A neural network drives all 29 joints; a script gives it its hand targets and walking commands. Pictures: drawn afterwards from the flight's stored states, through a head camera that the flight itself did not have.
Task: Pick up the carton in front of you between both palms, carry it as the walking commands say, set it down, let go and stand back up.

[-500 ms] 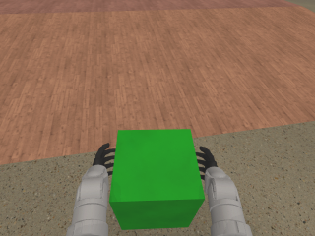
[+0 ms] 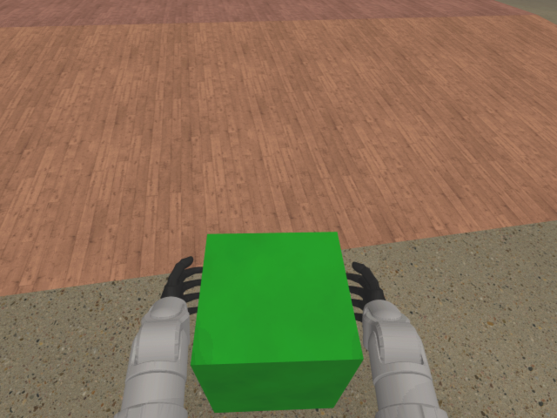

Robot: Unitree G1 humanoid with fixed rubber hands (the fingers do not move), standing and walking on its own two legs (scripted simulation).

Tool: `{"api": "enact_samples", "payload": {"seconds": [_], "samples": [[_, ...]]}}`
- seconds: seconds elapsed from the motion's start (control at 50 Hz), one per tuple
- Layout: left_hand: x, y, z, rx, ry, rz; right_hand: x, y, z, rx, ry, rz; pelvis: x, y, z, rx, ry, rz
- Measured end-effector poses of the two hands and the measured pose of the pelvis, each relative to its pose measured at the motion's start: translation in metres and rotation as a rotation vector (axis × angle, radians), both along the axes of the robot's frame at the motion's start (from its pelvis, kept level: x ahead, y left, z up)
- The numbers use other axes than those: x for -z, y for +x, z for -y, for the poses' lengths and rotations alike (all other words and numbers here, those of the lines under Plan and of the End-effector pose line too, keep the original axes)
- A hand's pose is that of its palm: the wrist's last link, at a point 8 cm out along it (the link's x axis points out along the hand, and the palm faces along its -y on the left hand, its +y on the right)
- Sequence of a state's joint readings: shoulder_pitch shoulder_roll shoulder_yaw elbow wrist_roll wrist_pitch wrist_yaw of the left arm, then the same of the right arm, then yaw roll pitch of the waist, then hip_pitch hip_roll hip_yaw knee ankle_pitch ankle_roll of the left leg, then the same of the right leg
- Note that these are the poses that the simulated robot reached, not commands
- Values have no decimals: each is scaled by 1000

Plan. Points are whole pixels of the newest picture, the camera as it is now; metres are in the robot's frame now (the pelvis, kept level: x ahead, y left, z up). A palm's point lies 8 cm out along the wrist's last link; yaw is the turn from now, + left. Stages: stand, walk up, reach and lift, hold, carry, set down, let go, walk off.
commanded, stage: reach and lift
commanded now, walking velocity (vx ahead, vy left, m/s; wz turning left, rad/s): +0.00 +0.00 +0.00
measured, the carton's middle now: (273, 325) +0.30 +0.00 -0.05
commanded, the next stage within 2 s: hold in 0.26 s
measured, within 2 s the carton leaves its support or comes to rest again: neither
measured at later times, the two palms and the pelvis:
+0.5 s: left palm (167, 305) +0.28 +0.15 +0.05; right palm (376, 309) +0.27 -0.14 +0.05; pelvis -0.01 +0.00 +0.00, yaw +0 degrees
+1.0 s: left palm (168, 305) +0.28 +0.15 +0.05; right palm (376, 307) +0.28 -0.15 +0.05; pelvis -0.01 +0.00 +0.00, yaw +0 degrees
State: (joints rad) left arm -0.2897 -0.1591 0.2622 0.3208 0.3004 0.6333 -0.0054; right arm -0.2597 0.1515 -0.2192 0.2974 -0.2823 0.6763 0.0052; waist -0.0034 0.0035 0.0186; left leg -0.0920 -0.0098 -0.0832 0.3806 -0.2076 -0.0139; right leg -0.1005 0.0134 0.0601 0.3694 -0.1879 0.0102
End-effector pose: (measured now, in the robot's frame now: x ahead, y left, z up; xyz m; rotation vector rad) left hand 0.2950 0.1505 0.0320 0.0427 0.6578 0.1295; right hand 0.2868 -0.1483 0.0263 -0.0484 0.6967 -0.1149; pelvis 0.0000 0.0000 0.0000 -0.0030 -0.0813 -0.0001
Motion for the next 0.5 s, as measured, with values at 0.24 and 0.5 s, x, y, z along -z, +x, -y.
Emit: {"api": "enact_samples", "payload": {"seconds": [0.24,0.5], "samples": [[-5,-2,-2,5,1,3,-5,-4,-2,3,0,3,-1,1,-3,3,1,18],[-23,-13,-4,-5,-5,28,-22,-12,-4,0,4,28,-1,-5,-4,6,1,52]]}}
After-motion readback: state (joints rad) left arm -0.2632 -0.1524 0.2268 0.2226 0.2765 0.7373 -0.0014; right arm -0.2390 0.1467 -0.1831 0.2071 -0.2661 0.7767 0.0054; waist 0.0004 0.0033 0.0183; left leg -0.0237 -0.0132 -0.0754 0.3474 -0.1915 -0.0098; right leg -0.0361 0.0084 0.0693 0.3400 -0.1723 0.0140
